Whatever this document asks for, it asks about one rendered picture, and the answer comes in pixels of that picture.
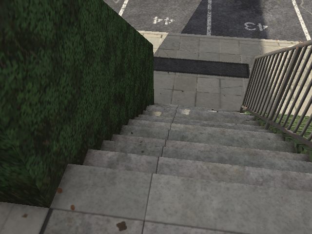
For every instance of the stairs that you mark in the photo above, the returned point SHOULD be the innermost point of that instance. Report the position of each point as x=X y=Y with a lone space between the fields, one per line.
x=204 y=143

